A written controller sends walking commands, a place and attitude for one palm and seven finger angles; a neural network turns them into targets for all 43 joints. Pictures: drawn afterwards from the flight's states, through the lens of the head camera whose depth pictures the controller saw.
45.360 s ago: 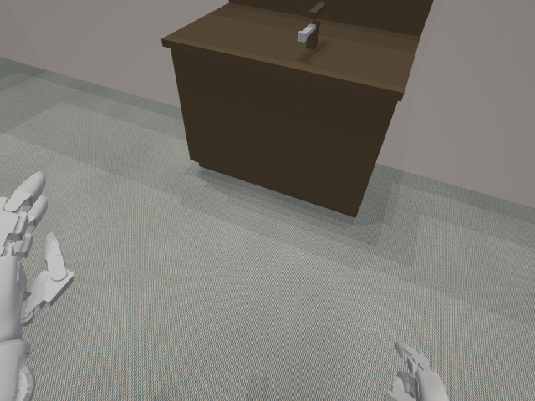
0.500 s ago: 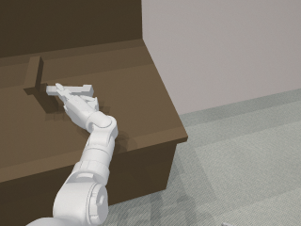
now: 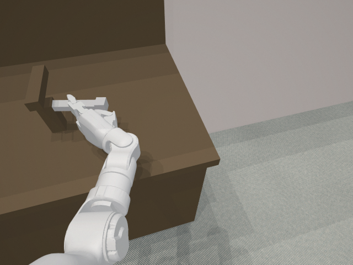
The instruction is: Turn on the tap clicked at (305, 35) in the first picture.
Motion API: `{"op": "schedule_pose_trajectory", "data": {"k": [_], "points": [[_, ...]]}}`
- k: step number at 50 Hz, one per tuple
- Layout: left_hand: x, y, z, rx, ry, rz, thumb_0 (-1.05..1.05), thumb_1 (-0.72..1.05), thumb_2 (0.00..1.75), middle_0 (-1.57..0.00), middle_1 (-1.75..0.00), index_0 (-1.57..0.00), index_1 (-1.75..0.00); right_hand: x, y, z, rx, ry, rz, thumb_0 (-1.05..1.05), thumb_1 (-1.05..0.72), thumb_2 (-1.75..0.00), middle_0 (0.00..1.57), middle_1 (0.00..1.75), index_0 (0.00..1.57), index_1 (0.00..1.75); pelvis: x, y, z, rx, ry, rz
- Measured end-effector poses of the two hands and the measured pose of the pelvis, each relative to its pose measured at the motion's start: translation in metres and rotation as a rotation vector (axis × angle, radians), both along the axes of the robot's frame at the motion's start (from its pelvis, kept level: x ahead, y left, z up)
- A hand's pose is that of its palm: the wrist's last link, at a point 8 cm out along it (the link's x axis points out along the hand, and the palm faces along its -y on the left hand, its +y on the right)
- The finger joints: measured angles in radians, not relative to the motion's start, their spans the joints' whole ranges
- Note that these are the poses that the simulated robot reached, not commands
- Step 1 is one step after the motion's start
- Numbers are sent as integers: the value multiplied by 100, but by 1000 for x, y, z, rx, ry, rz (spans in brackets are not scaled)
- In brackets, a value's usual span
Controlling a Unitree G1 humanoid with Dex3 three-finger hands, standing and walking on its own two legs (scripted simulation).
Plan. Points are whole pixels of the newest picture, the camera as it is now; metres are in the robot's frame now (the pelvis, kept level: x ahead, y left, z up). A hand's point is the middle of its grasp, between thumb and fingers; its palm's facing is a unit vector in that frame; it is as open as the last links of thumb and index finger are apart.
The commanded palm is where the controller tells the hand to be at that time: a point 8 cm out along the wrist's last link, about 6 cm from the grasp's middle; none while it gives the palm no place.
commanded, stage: lift the hand up off the lever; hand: left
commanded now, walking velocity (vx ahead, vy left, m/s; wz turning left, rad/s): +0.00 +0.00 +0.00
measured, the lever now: (101, 105) +0.48 +0.19 +0.09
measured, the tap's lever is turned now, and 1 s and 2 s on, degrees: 75 75 75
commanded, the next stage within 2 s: none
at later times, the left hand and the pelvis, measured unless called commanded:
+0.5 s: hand (109, 111) +0.44 +0.16 +0.11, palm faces +0.78 -0.62 -0.11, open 7.8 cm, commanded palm +0.38 +0.17 +0.11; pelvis +0.00 +0.00 +0.01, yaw +0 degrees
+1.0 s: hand (108, 111) +0.43 +0.16 +0.12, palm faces +0.78 -0.62 -0.10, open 7.8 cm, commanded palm +0.38 +0.17 +0.13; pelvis +0.01 +0.00 +0.01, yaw +0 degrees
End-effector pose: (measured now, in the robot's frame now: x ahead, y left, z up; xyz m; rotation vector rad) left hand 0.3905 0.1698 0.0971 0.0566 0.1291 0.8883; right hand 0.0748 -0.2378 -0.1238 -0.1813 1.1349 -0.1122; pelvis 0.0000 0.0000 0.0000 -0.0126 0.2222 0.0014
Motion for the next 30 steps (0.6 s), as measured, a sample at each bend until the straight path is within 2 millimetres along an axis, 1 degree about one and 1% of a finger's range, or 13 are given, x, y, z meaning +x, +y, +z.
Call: {"op": "schedule_pose_trajectory", "data": {"k": [15,23,30], "points": [[-3,1,14,-4,5,7,2,90,90,-16,-15,-15,-15,2,-2,7,-1,-21,-5,1,-91,-89,20,30,20,30,0,-1,6,2,-23,-2],[-4,4,18,-1,10,11,2,90,90,-16,-15,-15,-15,8,-6,12,-16,-33,-2,1,-91,-89,20,30,20,30,0,-1,8,1,-37,2],[-5,4,19,-6,18,4,2,90,90,-15,-15,-15,-15,14,-4,14,-14,-40,-1,1,-91,-89,20,30,20,30,3,0,10,3,-43,0]]}}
